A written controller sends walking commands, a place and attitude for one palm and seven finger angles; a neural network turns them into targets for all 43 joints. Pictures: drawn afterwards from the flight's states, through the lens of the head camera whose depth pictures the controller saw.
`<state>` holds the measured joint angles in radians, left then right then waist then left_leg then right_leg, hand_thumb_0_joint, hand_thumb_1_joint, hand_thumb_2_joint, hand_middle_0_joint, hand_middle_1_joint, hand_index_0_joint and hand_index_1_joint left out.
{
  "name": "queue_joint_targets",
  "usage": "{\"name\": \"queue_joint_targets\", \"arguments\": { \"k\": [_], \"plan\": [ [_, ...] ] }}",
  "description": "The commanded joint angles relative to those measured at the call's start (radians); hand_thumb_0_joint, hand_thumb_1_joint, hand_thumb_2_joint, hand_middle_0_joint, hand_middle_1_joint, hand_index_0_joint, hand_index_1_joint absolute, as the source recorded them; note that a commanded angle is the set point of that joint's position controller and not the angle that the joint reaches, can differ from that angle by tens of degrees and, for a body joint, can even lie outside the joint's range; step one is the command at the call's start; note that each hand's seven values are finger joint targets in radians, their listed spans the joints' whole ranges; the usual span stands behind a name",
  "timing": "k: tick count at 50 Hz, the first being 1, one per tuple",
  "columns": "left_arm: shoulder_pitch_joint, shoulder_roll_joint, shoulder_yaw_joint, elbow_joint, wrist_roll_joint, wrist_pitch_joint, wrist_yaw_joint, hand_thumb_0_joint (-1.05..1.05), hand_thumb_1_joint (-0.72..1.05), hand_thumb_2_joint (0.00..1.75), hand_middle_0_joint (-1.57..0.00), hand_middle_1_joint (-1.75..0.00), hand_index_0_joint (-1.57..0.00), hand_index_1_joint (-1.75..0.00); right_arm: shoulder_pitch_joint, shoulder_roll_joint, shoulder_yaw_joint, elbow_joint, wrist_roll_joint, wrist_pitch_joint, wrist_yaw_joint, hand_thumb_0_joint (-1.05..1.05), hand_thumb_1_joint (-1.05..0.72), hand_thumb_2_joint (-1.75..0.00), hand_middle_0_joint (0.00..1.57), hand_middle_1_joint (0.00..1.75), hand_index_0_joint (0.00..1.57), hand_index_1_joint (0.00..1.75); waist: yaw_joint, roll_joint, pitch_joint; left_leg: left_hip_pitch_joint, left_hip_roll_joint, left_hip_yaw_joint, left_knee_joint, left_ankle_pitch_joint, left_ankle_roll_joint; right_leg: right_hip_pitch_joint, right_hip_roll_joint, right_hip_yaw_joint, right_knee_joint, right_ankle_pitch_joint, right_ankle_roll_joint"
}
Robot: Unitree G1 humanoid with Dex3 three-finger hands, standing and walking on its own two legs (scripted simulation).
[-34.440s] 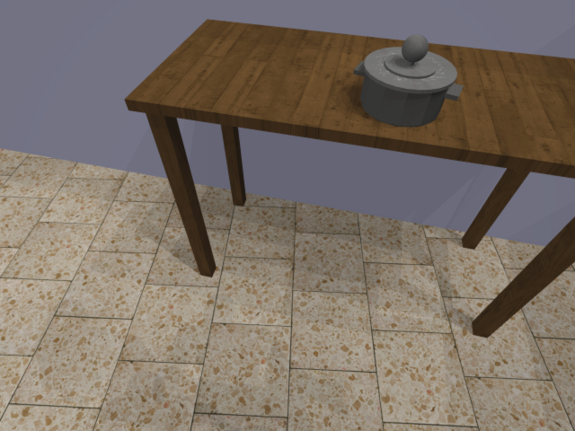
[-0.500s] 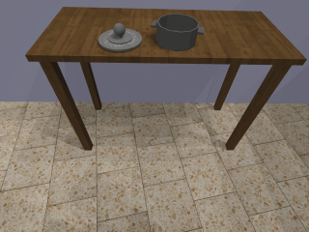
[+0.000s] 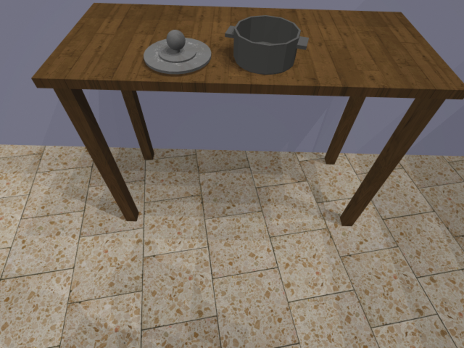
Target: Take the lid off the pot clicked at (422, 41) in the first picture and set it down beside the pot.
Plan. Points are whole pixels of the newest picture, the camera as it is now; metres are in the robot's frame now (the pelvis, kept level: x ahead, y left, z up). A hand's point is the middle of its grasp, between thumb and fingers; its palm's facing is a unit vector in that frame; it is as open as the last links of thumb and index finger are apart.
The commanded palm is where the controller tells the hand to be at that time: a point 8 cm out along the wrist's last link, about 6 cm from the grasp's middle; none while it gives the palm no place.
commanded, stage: let the arm hang, fingers relaxed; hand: left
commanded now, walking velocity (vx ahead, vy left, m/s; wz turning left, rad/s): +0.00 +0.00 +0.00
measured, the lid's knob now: (175, 40) +0.85 +0.19 +0.09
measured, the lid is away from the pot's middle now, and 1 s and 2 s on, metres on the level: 0.26 0.26 0.26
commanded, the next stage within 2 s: look to check the result in 0.46 s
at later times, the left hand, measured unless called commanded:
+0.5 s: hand out of the picture +0.02 +0.18 -0.18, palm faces +0.00 -0.98 -0.20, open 7.3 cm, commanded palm none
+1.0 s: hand out of the picture +0.00 +0.18 -0.18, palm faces +0.00 -0.98 -0.18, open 7.3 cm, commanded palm none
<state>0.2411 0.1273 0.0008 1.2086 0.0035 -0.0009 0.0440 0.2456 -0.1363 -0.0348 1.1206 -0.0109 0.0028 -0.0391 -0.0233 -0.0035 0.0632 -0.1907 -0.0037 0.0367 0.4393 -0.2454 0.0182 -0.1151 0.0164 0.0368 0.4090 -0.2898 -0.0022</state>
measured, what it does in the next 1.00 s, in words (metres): stands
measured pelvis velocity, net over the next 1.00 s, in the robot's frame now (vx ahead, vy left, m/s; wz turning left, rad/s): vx -0.01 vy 0.02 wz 0.00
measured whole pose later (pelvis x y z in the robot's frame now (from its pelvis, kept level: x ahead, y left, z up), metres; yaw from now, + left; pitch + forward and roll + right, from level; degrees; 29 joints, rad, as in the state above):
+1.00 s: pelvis -0.01 +0.02 +0.00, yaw +0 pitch -1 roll +0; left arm 0.22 0.16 0.00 1.17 0.01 0.00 0.04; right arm 0.25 -0.13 -0.03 1.12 -0.01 0.00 -0.04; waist -0.03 -0.02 0.07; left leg -0.18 -0.02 0.04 0.41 -0.22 0.04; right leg -0.11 0.00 0.04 0.38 -0.26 0.02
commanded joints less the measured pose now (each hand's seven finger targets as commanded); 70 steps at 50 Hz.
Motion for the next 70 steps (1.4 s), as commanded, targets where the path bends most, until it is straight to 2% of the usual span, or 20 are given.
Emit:
{"name": "queue_joint_targets", "arguments": {
  "k": [1,11,13,17,18,29,37,38,44,50,56,60,62,65,70],
  "plan": [
    [0.053,0.113,0.016,-0.023,0.005,-0.017,0.004,0.00,0.90,0.90,-0.20,-0.30,-0.20,-0.30,0.081,-0.089,-0.017,-0.021,0.004,-0.007,-0.008,0.00,-0.90,-0.90,0.20,0.30,0.20,0.30,-0.008,-0.002,-0.023,0.067,0.106,-0.095,-0.035,0.240,0.015,-0.066,-0.111,0.085,-0.067,0.270,-0.016],
    [0.050,0.115,0.019,-0.033,0.005,-0.017,0.004,0.00,0.90,0.90,-0.20,-0.30,-0.20,-0.30,0.071,-0.091,-0.016,-0.021,0.002,-0.009,-0.010,0.00,-0.90,-0.90,0.20,0.30,0.20,0.30,-0.002,0.006,-0.024,0.070,0.109,-0.095,-0.035,0.264,0.014,-0.055,-0.112,0.080,-0.065,0.296,-0.014],
    [0.045,0.120,0.021,-0.038,0.006,-0.017,0.005,0.00,0.90,0.90,-0.20,-0.30,-0.20,-0.30,0.076,-0.094,-0.018,-0.025,0.003,-0.008,-0.009,0.00,-0.90,-0.90,0.20,0.30,0.20,0.30,-0.004,-0.015,-0.027,0.066,0.110,-0.095,-0.031,0.265,0.013,-0.049,-0.110,0.079,-0.066,0.301,-0.013],
    [0.040,0.124,0.020,-0.043,0.004,-0.017,0.003,0.00,0.90,0.90,-0.20,-0.30,-0.20,-0.30,0.070,-0.097,-0.016,-0.024,0.001,-0.009,-0.008,0.00,-0.90,-0.90,0.20,0.30,0.20,0.30,-0.001,0.006,-0.025,0.066,0.109,-0.097,-0.039,0.260,0.014,-0.047,-0.112,0.078,-0.069,0.290,-0.012],
    [0.040,0.131,0.022,-0.048,0.005,-0.018,0.004,0.00,0.90,0.90,-0.20,-0.30,-0.20,-0.30,0.076,-0.098,-0.017,-0.024,0.003,-0.008,-0.008,0.00,-0.90,-0.90,0.20,0.30,0.20,0.30,-0.002,-0.007,-0.037,0.066,0.111,-0.097,-0.036,0.258,0.012,-0.038,-0.110,0.078,-0.072,0.287,-0.012],
    [0.026,0.135,0.019,-0.057,0.004,-0.015,0.001,0.00,0.90,0.90,-0.20,-0.30,-0.20,-0.30,0.076,-0.104,-0.016,-0.021,0.002,-0.009,-0.006,0.00,-0.90,-0.90,0.20,0.30,0.20,0.30,-0.001,0.008,-0.010,0.060,0.114,-0.107,-0.066,0.236,0.016,-0.057,-0.106,0.064,-0.082,0.216,-0.009],
    [0.026,0.128,0.019,-0.059,0.005,-0.015,0.001,0.00,0.90,0.90,-0.20,-0.30,-0.20,-0.30,0.084,-0.110,-0.016,-0.024,0.000,-0.014,-0.007,0.00,-0.90,-0.90,0.20,0.30,0.20,0.30,-0.003,0.019,-0.033,0.077,0.117,-0.111,-0.074,0.265,0.020,-0.048,-0.103,0.060,-0.076,0.217,-0.007],
    [0.028,0.134,0.020,-0.059,0.006,-0.015,0.001,0.00,0.90,0.90,-0.20,-0.30,-0.20,-0.30,0.083,-0.110,-0.016,-0.025,0.003,-0.013,-0.007,0.00,-0.90,-0.90,0.20,0.30,0.20,0.30,-0.001,0.006,-0.030,0.075,0.117,-0.115,-0.073,0.262,0.021,-0.051,-0.102,0.058,-0.078,0.209,-0.007],
    [0.032,0.128,0.017,-0.055,0.007,-0.013,0.000,0.00,0.90,0.90,-0.20,-0.30,-0.20,-0.30,0.075,-0.110,-0.016,-0.024,0.002,-0.012,-0.005,0.00,-0.90,-0.90,0.20,0.30,0.20,0.30,-0.001,0.020,-0.009,0.064,0.116,-0.121,-0.093,0.199,0.022,-0.071,-0.101,0.054,-0.087,0.153,-0.004],
    [0.040,0.127,0.015,-0.053,0.007,-0.016,0.000,0.00,0.90,0.90,-0.20,-0.30,-0.20,-0.30,0.079,-0.111,-0.015,-0.024,0.002,-0.013,-0.004,0.00,-0.90,-0.90,0.20,0.30,0.20,0.30,-0.003,0.001,-0.020,0.066,0.114,-0.121,-0.089,0.203,0.023,-0.068,-0.105,0.056,-0.086,0.159,-0.004],
    [0.046,0.124,0.015,-0.055,0.007,-0.016,0.000,0.00,0.90,0.90,-0.20,-0.30,-0.20,-0.30,0.079,-0.109,-0.015,-0.025,0.000,-0.013,-0.005,0.00,-0.90,-0.90,0.20,0.30,0.20,0.30,-0.002,0.019,-0.016,0.064,0.113,-0.121,-0.090,0.209,0.022,-0.071,-0.103,0.054,-0.084,0.163,-0.004],
    [0.048,0.122,0.014,-0.052,0.009,-0.014,-0.001,0.00,0.90,0.90,-0.20,-0.30,-0.20,-0.30,0.076,-0.110,-0.014,-0.024,0.001,-0.012,-0.004,0.00,-0.90,-0.90,0.20,0.30,0.20,0.30,-0.002,0.026,0.009,0.045,0.116,-0.129,-0.110,0.150,0.023,-0.087,-0.100,0.051,-0.088,0.121,-0.004],
    [0.050,0.123,0.013,-0.053,0.009,-0.014,-0.001,0.00,0.90,0.90,-0.20,-0.30,-0.20,-0.30,0.077,-0.114,-0.015,-0.025,0.001,-0.013,-0.004,0.00,-0.90,-0.90,0.20,0.30,0.20,0.30,0.000,0.029,-0.001,0.046,0.114,-0.129,-0.108,0.158,0.024,-0.079,-0.101,0.051,-0.087,0.129,-0.004],
    [0.053,0.124,0.014,-0.051,0.009,-0.016,-0.001,0.00,0.90,0.90,-0.20,-0.30,-0.20,-0.30,0.076,-0.111,-0.016,-0.027,0.001,-0.013,-0.003,0.00,-0.90,-0.90,0.20,0.30,0.20,0.30,-0.001,0.005,-0.009,0.054,0.114,-0.126,-0.100,0.168,0.023,-0.080,-0.104,0.054,-0.088,0.136,-0.004],
    [0.053,0.125,0.014,-0.055,0.009,-0.017,0.000,0.00,0.90,0.90,-0.20,-0.30,-0.20,-0.30,0.080,-0.112,-0.017,-0.025,0.001,-0.012,-0.001,0.00,-0.90,-0.90,0.20,0.30,0.20,0.30,-0.003,0.006,-0.004,0.044,0.112,-0.127,-0.100,0.146,0.022,-0.086,-0.104,0.059,-0.091,0.119,-0.005]
  ]
}}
